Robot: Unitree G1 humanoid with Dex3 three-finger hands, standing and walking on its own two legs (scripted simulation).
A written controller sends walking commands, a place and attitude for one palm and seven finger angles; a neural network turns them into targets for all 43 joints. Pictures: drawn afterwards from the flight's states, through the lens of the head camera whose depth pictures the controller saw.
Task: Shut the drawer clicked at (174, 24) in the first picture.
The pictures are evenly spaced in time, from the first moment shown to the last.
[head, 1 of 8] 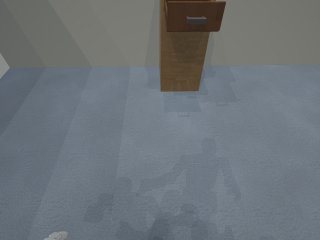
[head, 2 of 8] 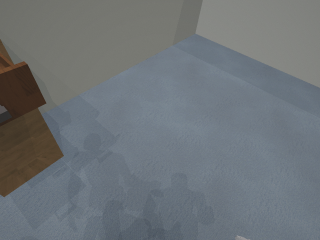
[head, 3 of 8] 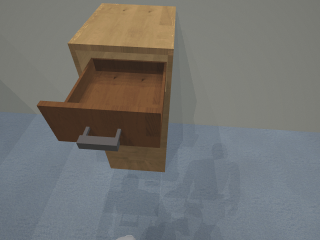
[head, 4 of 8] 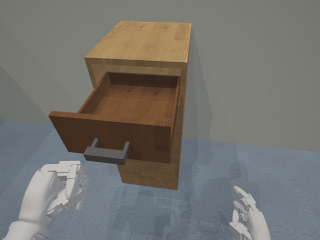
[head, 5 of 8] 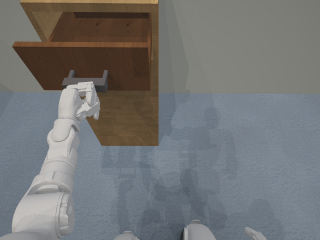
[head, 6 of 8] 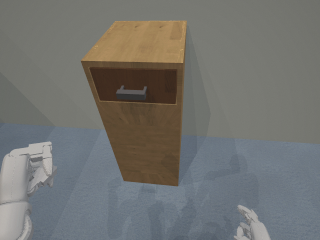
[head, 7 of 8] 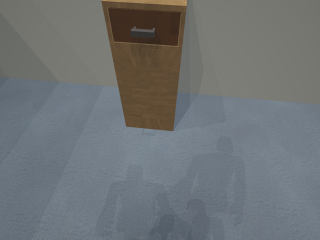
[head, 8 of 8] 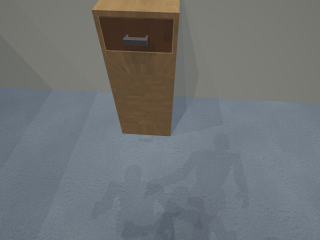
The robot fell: no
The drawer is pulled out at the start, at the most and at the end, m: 0.29 0.29 0.00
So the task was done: yes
